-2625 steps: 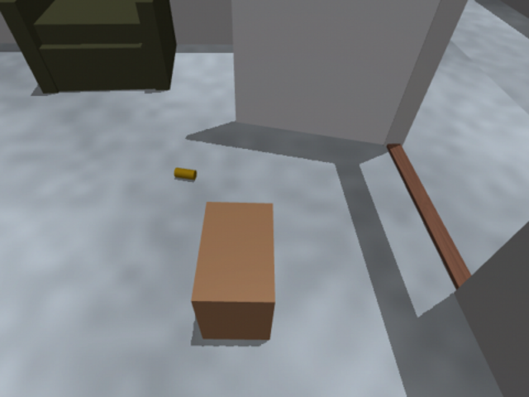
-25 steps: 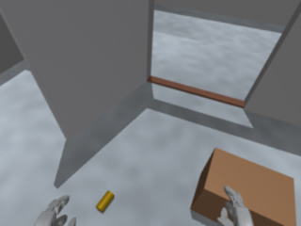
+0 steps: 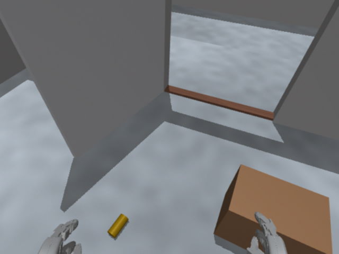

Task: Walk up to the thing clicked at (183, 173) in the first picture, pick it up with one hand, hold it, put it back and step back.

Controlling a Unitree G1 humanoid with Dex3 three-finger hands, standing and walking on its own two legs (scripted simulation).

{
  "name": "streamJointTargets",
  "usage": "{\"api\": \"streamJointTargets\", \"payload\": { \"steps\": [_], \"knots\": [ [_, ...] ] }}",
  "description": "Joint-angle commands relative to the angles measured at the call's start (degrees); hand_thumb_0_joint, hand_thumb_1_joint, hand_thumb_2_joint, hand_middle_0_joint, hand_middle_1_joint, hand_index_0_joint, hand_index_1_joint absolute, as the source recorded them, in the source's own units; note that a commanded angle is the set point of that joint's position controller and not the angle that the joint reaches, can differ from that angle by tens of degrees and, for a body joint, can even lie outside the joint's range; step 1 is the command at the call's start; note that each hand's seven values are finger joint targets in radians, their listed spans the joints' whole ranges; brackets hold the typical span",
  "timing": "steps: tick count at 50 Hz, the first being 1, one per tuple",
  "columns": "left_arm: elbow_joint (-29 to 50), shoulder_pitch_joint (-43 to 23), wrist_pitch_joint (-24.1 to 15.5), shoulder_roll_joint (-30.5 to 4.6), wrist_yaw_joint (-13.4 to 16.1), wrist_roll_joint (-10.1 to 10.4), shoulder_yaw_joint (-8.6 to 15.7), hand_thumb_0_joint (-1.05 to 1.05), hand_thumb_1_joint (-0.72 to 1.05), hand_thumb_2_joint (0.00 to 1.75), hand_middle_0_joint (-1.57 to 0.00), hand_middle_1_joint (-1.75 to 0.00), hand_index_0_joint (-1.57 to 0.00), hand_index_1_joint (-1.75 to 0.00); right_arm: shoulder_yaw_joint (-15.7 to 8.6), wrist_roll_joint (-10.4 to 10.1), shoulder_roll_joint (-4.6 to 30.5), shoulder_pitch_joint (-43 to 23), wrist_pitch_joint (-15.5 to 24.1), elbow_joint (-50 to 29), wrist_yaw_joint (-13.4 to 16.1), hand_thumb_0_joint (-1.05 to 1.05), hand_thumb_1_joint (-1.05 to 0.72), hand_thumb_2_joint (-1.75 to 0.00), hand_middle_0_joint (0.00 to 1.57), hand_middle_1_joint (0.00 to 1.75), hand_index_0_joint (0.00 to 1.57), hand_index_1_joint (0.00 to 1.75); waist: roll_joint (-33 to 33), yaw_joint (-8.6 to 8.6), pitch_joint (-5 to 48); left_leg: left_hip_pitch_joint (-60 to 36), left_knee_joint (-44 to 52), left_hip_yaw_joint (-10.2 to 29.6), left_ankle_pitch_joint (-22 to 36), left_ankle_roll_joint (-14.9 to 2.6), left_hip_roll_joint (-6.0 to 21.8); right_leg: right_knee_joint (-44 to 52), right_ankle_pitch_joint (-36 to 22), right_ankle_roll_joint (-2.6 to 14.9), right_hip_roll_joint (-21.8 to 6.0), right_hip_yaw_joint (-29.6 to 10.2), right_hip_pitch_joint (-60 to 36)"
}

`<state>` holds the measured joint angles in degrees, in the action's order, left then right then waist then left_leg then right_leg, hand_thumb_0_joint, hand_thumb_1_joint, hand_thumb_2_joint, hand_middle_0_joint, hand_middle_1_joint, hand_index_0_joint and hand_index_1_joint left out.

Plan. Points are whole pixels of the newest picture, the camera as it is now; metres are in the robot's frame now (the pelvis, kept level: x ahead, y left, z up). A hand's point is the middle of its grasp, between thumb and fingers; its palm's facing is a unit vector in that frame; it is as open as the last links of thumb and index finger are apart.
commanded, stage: home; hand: left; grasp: from above
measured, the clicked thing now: (118, 225) +0.43 +0.23 -0.69
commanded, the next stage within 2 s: stand in 1.06 s
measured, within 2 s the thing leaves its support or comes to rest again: neither
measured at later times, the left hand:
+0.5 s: hand out of the picture +0.16 +0.18 -0.05, palm faces +0.05 -0.98 -0.21, open 7.4 cm
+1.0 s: hand out of the picture +0.16 +0.19 -0.05, palm faces +0.05 -0.98 -0.22, open 7.4 cm
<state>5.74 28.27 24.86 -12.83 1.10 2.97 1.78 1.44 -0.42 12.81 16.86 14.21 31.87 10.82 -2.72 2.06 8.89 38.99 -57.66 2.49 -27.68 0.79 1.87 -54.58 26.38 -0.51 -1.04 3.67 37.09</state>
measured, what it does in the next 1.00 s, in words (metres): stands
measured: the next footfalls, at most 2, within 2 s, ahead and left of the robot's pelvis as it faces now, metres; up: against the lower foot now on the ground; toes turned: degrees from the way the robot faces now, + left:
none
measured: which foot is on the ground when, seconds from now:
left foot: down 0.00-1.00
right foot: down 0.00-1.00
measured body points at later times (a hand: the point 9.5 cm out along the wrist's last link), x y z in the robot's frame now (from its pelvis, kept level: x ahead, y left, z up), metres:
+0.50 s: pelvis +0.00 +0.00 +0.00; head +0.02 +0.00 +0.45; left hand +0.16 +0.24 -0.03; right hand +0.16 -0.24 -0.06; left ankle +0.01 +0.12 -0.68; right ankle +0.01 -0.13 -0.68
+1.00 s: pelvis +0.00 +0.01 +0.00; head +0.02 +0.01 +0.45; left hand +0.16 +0.24 -0.03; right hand +0.16 -0.24 -0.06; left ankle +0.01 +0.12 -0.68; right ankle +0.01 -0.13 -0.68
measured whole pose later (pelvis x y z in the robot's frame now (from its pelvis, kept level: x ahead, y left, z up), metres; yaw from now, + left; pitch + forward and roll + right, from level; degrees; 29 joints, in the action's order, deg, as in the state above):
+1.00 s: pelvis +0.00 +0.01 +0.00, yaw +0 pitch +9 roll -2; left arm 7.3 28.9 25.5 -13.3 1.4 3.2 1.6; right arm 1.4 -0.6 12.7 16.8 13.7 30.6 10.6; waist -2.8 2.0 9.0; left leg 39.6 -58.3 2.5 -28.2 0.4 1.8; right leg -54.6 26.5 -0.9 -1.0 3.6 37.4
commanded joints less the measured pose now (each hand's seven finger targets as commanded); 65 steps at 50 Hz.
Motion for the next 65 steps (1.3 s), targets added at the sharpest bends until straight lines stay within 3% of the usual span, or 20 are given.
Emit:
{"api": "streamJointTargets", "payload": {
  "steps": [1,5,7,8,9,15,20,33,36,38,42,45,49,50,57,58,59,60,62,65],
  "knots": [
    [11.3,-1.3,-2.3,-6.2,0.2,-0.1,3.7,0.00,0.90,0.90,-0.20,-0.30,-0.20,-0.30,-2.9,0.0,7.1,-4.2,3.6,-9.5,0.7,0.00,-0.90,-0.90,0.20,0.30,0.20,0.30,1.9,0.12,3.5,-3.6,9.7,-0.5,8.4,-1.73,-1.8,10.2,-7.4,0.26,1.9,0.1,-2.7],
    [11.4,-1.6,-2.2,-5.7,0.2,-0.2,2.9,0.00,0.90,0.90,-0.20,-0.30,-0.20,-0.30,-2.8,0.0,6.9,-4.0,3.6,-9.5,0.6,0.00,-0.90,-0.90,0.20,0.30,0.20,0.30,0.7,0.20,3.5,-3.7,10.0,-0.2,8.0,-1.57,-1.7,9.7,-6.8,0.43,2.0,0.2,-2.1],
    [12.6,-1.8,-2.2,-6.6,0.3,0.1,4.0,0.00,0.90,0.90,-0.20,-0.30,-0.20,-0.30,-3.0,-0.1,7.3,-4.3,3.8,-10.1,0.7,0.00,-0.90,-0.90,0.20,0.30,0.20,0.30,0.2,-0.07,4.0,-3.9,10.1,-0.2,8.0,-1.57,-1.7,9.6,-7.0,0.40,2.0,0.2,-2.5],
    [10.6,-1.3,-2.0,-5.7,0.3,-0.1,3.1,0.00,0.90,0.90,-0.20,-0.30,-0.20,-0.30,-2.6,-0.1,6.9,-4.2,3.6,-9.3,0.6,0.00,-0.90,-0.90,0.20,0.30,0.20,0.30,0.6,0.07,2.6,-3.0,10.0,-0.5,6.6,-1.62,-1.8,10.2,-5.6,0.40,1.9,0.0,-1.7],
    [13.3,-2.4,-2.3,-6.9,0.3,0.0,4.0,0.00,0.90,0.90,-0.20,-0.30,-0.20,-0.30,-3.0,-0.1,7.2,-4.4,3.7,-10.2,0.7,0.00,-0.90,-0.90,0.20,0.30,0.20,0.30,0.7,0.26,4.5,-3.8,10.0,-0.2,7.5,-1.67,-1.7,9.8,-6.5,0.36,2.0,0.2,-2.5],
    [12.9,-1.5,-2.3,-6.5,0.4,-0.2,3.5,0.00,0.90,0.90,-0.20,-0.30,-0.20,-0.30,-3.1,0.0,7.3,-3.8,3.7,-10.0,0.8,0.00,-0.90,-0.90,0.20,0.30,0.20,0.30,-0.4,0.25,4.9,-4.6,9.8,0.0,9.8,-1.42,-1.5,8.9,-8.4,0.54,2.1,0.2,-2.3],
    [12.0,-1.1,-2.2,-6.4,0.3,0.0,3.5,0.00,0.90,0.90,-0.20,-0.30,-0.20,-0.30,-2.8,-0.1,7.0,-4.3,3.5,-9.9,0.7,0.00,-0.90,-0.90,0.20,0.30,0.20,0.30,1.3,-0.05,3.7,-3.0,9.5,-0.3,7.9,-1.68,-1.8,9.9,-6.8,0.41,1.8,0.0,-2.6],
    [12.1,-0.5,-2.1,-5.7,0.4,0.0,2.8,0.00,0.90,0.90,-0.20,-0.30,-0.20,-0.30,-2.9,0.0,6.8,-3.0,3.1,-9.2,0.6,0.00,-0.90,-0.90,0.20,0.30,0.20,0.30,-0.6,0.38,5.5,-5.5,9.1,0.4,14.5,-1.30,-1.3,8.2,-12.4,0.68,2.2,0.6,-3.1],
    [12.1,-1.2,-2.2,-6.8,0.5,-0.1,3.8,0.00,0.90,0.90,-0.20,-0.30,-0.20,-0.30,-3.1,0.0,7.3,-3.8,3.0,-9.9,0.5,0.00,-0.90,-0.90,0.20,0.30,0.20,0.30,-0.1,0.22,4.0,-4.4,9.6,0.4,11.7,-1.43,-1.3,8.7,-10.0,0.61,2.1,0.6,-2.6],
    [11.6,-1.1,-2.1,-6.1,0.5,0.0,3.1,0.00,0.90,0.90,-0.20,-0.30,-0.20,-0.30,-3.0,-0.1,7.3,-4.3,3.0,-10.1,0.4,0.00,-0.90,-0.90,0.20,0.30,0.20,0.30,0.7,0.05,2.7,-3.4,10.0,0.4,9.6,-1.53,-1.3,9.1,-8.2,0.57,2.2,0.5,-2.2],
    [13.3,-1.5,-2.1,-6.5,0.4,0.0,3.4,0.00,0.90,0.90,-0.20,-0.30,-0.20,-0.30,-3.1,-0.1,7.5,-4.2,2.9,-10.3,0.4,0.00,-0.90,-0.90,0.20,0.30,0.20,0.30,-0.6,0.09,3.6,-3.9,10.6,0.6,7.9,-1.43,-1.3,9.0,-6.8,0.65,2.2,0.5,-2.0],
    [13.0,-0.8,-2.0,-6.6,0.5,0.1,3.6,0.00,0.90,0.90,-0.20,-0.30,-0.20,-0.30,-3.2,-0.1,7.4,-3.6,2.9,-10.4,0.4,0.00,-0.90,-0.90,0.20,0.30,0.20,0.30,-0.6,0.04,5.3,-4.8,9.9,0.6,11.0,-1.30,-1.2,8.5,-9.3,0.71,2.2,0.6,-2.5],
    [13.2,-1.3,-2.2,-7.0,0.6,0.2,4.2,0.00,0.90,0.90,-0.20,-0.30,-0.20,-0.30,-3.0,-0.2,7.0,-3.9,2.8,-10.6,0.5,0.00,-0.90,-0.90,0.20,0.30,0.20,0.30,1.0,-0.08,4.3,-3.3,9.1,-0.1,10.0,-1.64,-1.6,9.3,-8.8,0.46,1.9,0.3,-2.8],
    [12.6,-0.8,-2.2,-6.4,0.6,-0.1,3.4,0.00,0.90,0.90,-0.20,-0.30,-0.20,-0.30,-3.1,-0.1,7.2,-3.9,2.9,-10.5,0.5,0.00,-0.90,-0.90,0.20,0.30,0.20,0.30,1.1,0.39,3.8,-3.5,9.2,-0.2,9.3,-1.69,-1.6,9.4,-8.3,0.48,1.9,0.2,-2.5],
    [12.7,-0.5,-2.1,-6.6,0.5,0.1,3.6,0.00,0.90,0.90,-0.20,-0.30,-0.20,-0.30,-3.0,-0.2,7.1,-3.7,2.8,-10.3,0.6,0.00,-0.90,-0.90,0.20,0.30,0.20,0.30,-0.3,0.29,5.4,-4.3,8.9,-0.1,11.3,-1.62,-1.7,9.0,-10.1,0.58,1.9,0.2,-3.1],
    [-7.4,-17.8,-14.2,-11.4,2.7,-6.9,3.6,0.00,0.90,0.90,-0.20,-0.30,-0.20,-0.30,-5.3,6.6,13.3,-7.1,-3.8,3.4,-2.8,0.00,-0.90,-0.90,0.20,0.30,0.20,0.30,5.2,-3.44,-8.8,-4.4,13.0,1.9,20.1,-3.56,-0.1,12.1,-9.1,2.68,-3.1,-4.5,-13.2],
    [-17.6,-12.4,-18.0,-12.0,2.2,-7.0,4.5,0.00,0.90,0.90,-0.20,-0.30,-0.20,-0.30,-6.1,6.9,13.6,-7.6,-6.2,4.4,-4.8,0.00,-0.90,-0.90,0.20,0.30,0.20,0.30,7.5,-3.71,-4.4,-8.5,13.1,0.6,20.1,-4.61,-0.3,13.7,-9.0,4.44,-3.8,-7.9,-14.3],
    [-19.6,-11.4,-19.9,-12.3,1.7,-6.8,4.3,0.00,0.90,0.90,-0.20,-0.30,-0.20,-0.30,-6.5,7.2,14.2,-7.1,-7.4,3.0,-5.8,0.00,-0.90,-0.90,0.20,0.30,0.20,0.30,7.3,-2.42,-4.1,-10.6,13.4,1.8,19.4,-4.48,-0.5,15.2,-8.9,5.14,-3.3,-9.4,-11.6],
    [-24.5,-13.5,-21.9,-12.6,1.2,-7.2,3.3,0.00,0.90,0.90,-0.20,-0.30,-0.20,-0.30,-6.2,5.5,13.0,-7.1,-8.1,5.5,-7.8,0.00,-0.90,-0.90,0.20,0.30,0.20,0.30,3.0,-3.25,-1.6,-14.1,16.2,2.1,17.6,-4.38,-0.5,13.6,-11.4,4.25,-4.3,-8.7,-16.4],
    [-32.2,-16.0,-22.9,-12.5,0.9,-6.2,3.5,0.00,0.90,0.90,-0.20,-0.30,-0.20,-0.30,-6.5,3.3,11.9,-8.1,-8.9,8.5,-9.8,0.00,-0.90,-0.90,0.20,0.30,0.20,0.30,5.8,-3.75,-2.3,-16.2,17.6,1.5,16.0,-3.83,-0.8,18.3,-11.3,3.09,-5.2,-8.6,-17.5]
  ]
}}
